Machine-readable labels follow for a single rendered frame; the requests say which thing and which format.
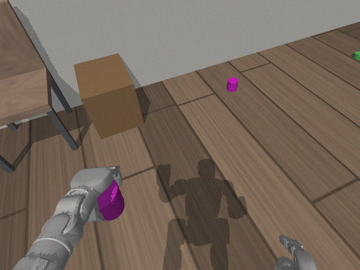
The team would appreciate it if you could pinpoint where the right robot hand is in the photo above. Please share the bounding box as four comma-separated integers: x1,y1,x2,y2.
274,235,318,270

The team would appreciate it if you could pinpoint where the left robot arm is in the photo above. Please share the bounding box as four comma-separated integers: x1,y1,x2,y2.
13,187,97,270

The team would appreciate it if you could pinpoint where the chair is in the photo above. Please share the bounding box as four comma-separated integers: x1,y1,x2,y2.
0,0,78,173

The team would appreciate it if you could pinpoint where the left robot hand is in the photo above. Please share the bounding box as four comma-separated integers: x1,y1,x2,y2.
70,165,122,222

